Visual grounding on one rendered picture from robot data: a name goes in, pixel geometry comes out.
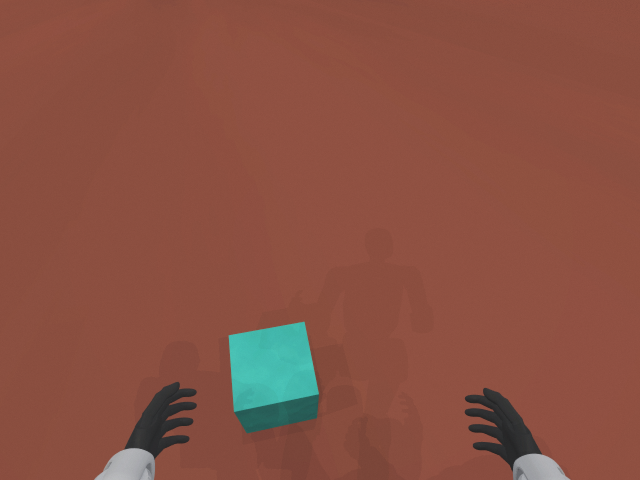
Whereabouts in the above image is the left robot forearm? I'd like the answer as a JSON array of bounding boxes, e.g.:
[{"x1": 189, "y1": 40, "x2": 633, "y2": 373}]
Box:
[{"x1": 94, "y1": 448, "x2": 155, "y2": 480}]

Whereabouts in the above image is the carton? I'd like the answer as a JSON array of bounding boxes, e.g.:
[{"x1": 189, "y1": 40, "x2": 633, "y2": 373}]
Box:
[{"x1": 229, "y1": 322, "x2": 319, "y2": 433}]

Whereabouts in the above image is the left robot hand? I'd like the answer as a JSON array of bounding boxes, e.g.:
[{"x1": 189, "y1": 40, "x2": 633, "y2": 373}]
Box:
[{"x1": 124, "y1": 382, "x2": 197, "y2": 460}]

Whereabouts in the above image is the right robot forearm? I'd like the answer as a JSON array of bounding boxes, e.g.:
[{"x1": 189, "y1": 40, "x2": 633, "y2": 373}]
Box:
[{"x1": 513, "y1": 454, "x2": 570, "y2": 480}]

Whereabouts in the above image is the right robot hand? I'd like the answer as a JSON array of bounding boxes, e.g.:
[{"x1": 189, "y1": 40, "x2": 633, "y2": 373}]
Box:
[{"x1": 465, "y1": 388, "x2": 542, "y2": 472}]

